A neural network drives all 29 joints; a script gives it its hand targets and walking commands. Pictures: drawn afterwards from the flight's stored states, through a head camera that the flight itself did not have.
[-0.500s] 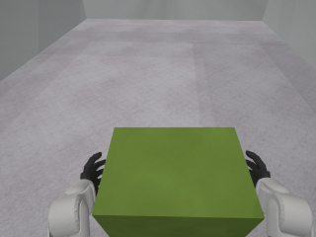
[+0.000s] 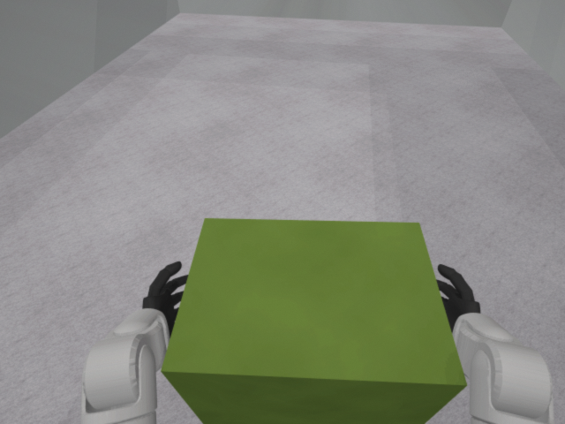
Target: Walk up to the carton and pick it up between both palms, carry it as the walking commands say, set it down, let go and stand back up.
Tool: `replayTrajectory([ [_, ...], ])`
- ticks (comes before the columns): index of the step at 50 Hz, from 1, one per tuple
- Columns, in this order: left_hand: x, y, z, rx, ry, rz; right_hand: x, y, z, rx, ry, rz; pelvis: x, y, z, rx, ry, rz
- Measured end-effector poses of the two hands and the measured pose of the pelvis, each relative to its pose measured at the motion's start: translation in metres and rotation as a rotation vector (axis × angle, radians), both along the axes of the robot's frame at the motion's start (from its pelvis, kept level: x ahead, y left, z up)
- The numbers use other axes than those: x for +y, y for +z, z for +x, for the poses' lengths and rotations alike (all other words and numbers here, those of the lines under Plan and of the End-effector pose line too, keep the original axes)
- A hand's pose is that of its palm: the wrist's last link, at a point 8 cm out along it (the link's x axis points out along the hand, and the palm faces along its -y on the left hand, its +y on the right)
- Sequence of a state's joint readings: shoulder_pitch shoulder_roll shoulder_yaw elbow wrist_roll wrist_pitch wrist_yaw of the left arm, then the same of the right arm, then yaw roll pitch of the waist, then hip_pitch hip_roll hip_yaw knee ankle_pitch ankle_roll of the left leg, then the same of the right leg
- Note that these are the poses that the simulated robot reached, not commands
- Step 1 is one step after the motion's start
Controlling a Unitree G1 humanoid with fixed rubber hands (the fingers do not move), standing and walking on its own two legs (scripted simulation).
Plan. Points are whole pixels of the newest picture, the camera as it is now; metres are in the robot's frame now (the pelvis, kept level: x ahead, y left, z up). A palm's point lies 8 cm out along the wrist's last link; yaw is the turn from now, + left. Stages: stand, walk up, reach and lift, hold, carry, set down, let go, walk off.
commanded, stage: carry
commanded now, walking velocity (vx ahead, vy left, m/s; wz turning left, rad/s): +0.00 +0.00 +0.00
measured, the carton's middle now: (307, 336) +0.26 +0.00 +0.01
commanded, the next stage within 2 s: none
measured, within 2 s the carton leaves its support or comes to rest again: neither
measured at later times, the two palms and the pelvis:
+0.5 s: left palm (177, 309) +0.27 +0.18 +0.06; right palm (457, 310) +0.28 -0.20 +0.06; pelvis +0.03 -0.01 +0.00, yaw +0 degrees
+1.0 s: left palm (201, 291) +0.31 +0.16 +0.04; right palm (462, 293) +0.32 -0.22 +0.05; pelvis +0.06 -0.03 +0.00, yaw -1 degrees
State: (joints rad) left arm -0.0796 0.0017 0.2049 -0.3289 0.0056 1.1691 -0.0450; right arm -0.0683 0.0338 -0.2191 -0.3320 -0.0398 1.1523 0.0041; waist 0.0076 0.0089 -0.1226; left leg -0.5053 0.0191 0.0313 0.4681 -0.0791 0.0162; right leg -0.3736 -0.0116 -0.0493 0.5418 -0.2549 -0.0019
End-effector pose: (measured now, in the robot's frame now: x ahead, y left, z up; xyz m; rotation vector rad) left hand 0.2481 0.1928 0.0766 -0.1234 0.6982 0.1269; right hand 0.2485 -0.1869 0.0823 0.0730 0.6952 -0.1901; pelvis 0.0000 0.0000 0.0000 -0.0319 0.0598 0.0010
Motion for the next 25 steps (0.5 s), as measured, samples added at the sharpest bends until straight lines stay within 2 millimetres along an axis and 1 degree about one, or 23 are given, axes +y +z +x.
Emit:
replayTrajectory([
  [8, -0.005, -0.005, 0.006, 0.002, -0.015, -0.003, -0.004, -0.003, 0.001, 0.002, -0.020, 0.002, 0.001, -0.002, 0.005, -0.001, -0.005, -0.003],
  [17, -0.006, -0.014, 0.016, 0.001, -0.005, 0.006, -0.007, -0.013, 0.017, 0.000, -0.001, 0.003, -0.005, -0.001, 0.013, 0.011, -0.002, 0.003],
  [25, -0.012, -0.019, 0.026, -0.011, -0.005, 0.024, -0.013, -0.020, 0.032, -0.010, 0.019, -0.002, -0.012, 0.001, 0.026, 0.011, -0.002, 0.005],
])
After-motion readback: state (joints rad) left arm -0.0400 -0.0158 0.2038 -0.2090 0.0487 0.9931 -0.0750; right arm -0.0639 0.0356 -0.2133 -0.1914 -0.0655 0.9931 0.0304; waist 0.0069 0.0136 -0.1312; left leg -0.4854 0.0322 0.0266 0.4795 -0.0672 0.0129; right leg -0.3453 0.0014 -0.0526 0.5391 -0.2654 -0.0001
